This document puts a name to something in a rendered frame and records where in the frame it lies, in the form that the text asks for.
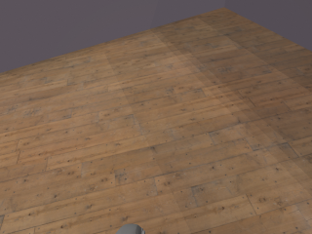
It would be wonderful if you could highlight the robot left thigh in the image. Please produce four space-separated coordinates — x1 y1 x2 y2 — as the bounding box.
115 223 145 234

